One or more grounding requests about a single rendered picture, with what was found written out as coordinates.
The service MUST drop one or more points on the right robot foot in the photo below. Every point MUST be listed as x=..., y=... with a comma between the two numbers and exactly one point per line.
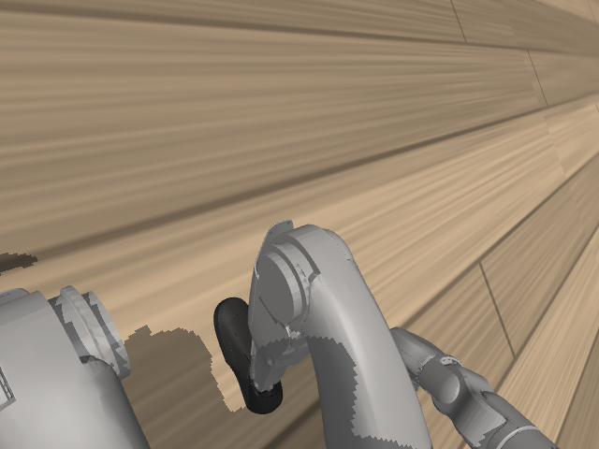
x=231, y=327

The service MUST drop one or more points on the right robot arm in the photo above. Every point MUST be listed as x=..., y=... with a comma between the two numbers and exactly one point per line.
x=483, y=419

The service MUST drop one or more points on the right robot hand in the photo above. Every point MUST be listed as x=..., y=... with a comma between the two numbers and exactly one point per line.
x=415, y=351

